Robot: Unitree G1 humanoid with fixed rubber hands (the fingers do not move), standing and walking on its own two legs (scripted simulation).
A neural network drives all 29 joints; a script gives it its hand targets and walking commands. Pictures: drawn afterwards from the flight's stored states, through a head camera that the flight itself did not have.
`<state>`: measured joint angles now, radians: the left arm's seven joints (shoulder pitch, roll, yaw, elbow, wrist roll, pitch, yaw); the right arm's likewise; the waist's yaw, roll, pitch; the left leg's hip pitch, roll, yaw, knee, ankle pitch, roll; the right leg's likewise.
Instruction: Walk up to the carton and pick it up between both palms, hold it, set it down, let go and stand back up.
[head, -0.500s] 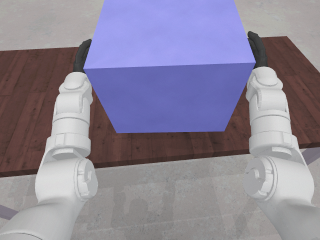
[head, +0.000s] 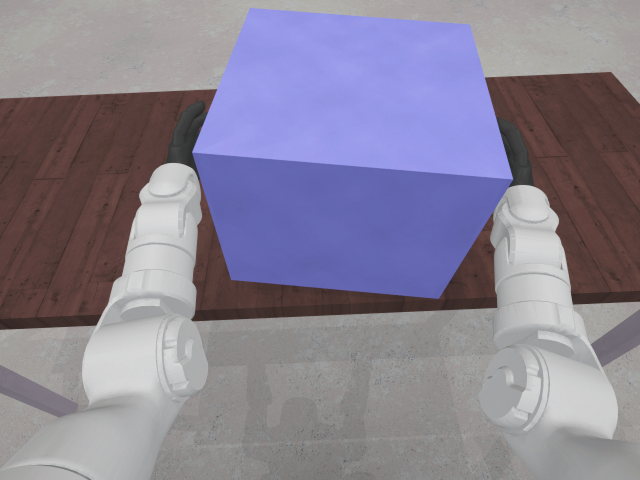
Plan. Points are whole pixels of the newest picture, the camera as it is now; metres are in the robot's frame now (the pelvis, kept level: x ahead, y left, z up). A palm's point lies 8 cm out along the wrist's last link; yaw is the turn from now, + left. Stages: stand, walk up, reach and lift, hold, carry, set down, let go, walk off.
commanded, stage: set down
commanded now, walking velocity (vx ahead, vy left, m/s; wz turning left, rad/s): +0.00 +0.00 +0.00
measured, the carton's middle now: (346, 156) +0.52 -0.02 +0.09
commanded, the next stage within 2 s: none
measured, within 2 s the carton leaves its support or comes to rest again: rests again in 0.44 s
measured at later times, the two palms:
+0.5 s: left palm (186, 184) +0.46 +0.19 +0.11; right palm (497, 195) +0.43 -0.20 +0.11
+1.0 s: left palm (186, 189) +0.45 +0.19 +0.11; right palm (494, 195) +0.43 -0.20 +0.11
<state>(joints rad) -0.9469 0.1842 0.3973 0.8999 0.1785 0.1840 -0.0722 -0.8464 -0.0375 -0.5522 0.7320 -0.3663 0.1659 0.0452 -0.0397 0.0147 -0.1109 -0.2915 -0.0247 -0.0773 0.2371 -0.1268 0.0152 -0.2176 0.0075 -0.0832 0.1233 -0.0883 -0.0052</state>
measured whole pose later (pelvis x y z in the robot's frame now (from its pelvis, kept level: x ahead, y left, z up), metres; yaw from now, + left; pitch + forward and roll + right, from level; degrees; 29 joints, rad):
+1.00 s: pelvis +0.00 +0.00 +0.00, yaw +0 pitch +13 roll -1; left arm -0.91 0.19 0.43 0.96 0.18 0.05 -0.09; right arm -0.84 0.02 -0.63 0.72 -0.42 0.09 0.06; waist -0.04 0.01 -0.11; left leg -0.33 -0.03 -0.08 0.21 -0.11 0.01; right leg -0.27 0.00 -0.09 0.12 -0.08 0.00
